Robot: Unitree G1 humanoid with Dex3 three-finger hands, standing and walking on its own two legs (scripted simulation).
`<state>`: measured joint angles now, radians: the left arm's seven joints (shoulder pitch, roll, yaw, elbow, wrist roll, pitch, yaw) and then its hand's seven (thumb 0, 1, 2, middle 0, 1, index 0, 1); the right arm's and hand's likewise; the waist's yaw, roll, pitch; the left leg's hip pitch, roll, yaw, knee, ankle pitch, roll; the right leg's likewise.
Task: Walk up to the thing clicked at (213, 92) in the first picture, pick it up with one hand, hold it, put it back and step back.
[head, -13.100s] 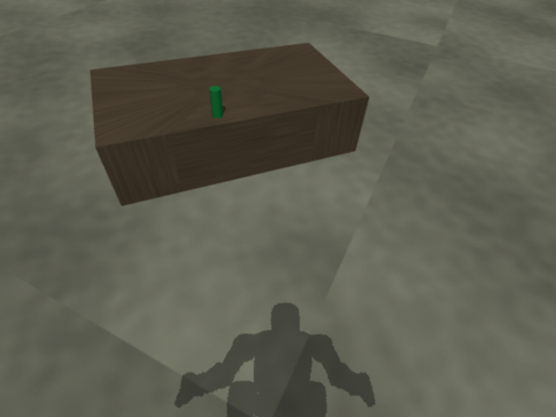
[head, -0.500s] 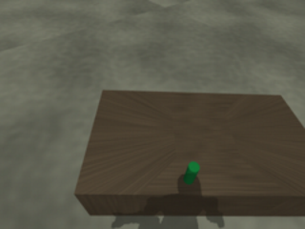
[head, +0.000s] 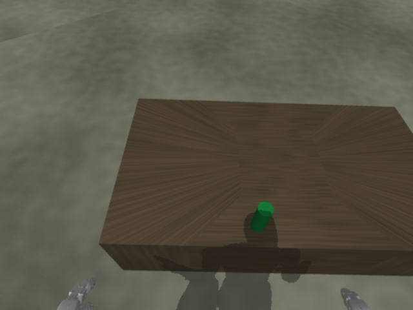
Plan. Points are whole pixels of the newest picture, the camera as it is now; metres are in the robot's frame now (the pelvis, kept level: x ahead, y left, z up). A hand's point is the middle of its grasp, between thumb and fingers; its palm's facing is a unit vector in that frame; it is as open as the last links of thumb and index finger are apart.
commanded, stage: go down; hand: right
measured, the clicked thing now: (261, 217) +0.46 -0.19 -0.33
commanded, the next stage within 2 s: none
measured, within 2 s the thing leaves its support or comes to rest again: neither
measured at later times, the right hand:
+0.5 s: hand out of the picture +0.16 -0.26 -0.13, palm faces +0.03 +0.94 -0.33, open 17.6 cm
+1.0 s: hand out of the picture +0.14 -0.27 -0.12, palm faces +0.07 +0.94 -0.33, open 17.4 cm
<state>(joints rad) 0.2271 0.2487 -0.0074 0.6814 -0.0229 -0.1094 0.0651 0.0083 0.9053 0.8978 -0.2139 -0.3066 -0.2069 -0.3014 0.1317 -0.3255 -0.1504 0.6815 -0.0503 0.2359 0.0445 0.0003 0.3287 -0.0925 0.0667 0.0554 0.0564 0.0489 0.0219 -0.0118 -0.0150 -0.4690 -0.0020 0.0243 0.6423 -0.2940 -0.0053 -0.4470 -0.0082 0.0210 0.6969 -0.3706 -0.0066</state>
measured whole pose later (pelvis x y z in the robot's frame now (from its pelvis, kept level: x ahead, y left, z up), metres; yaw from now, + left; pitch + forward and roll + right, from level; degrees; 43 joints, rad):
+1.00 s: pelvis +0.01 -0.01 -0.04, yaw -1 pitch +11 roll +4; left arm 0.28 0.24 -0.03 0.58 -0.02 -0.23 0.17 0.01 0.90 0.89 -0.20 -0.30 -0.19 -0.29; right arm 0.41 -0.37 -0.17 0.11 0.02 0.49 0.05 -0.01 0.52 -0.04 0.06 0.05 0.06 0.05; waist 0.04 -0.03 -0.14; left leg -0.67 -0.01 0.07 0.90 -0.43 -0.01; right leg -0.68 -0.01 0.07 1.01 -0.52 -0.01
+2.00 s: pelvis -0.02 +0.00 -0.05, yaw +0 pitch +18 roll +3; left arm 0.32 0.31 -0.05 0.70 0.02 -0.16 0.10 0.01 0.92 0.90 -0.20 -0.30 -0.20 -0.29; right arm -0.50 -0.76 -0.57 1.16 0.07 -0.21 0.49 -0.01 0.51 -0.05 0.06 0.05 0.05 0.05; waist 0.08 0.02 -0.08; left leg -0.91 -0.01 0.05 0.99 -0.40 0.00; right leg -0.90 -0.02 0.05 1.08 -0.50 -0.01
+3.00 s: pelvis -0.05 -0.01 -0.20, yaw +3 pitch +33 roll +6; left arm 0.22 0.34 -0.10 0.63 0.05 -0.15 0.02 0.00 0.89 0.91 -0.19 -0.30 -0.18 -0.30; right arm -0.71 -0.75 -0.71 1.21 0.23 -0.58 0.64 -0.01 0.58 -0.05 0.05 0.05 0.05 0.04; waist 0.15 0.02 -0.19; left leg -1.60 -0.01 0.07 1.60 -0.59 -0.02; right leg -1.60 -0.01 0.07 1.71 -0.70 -0.01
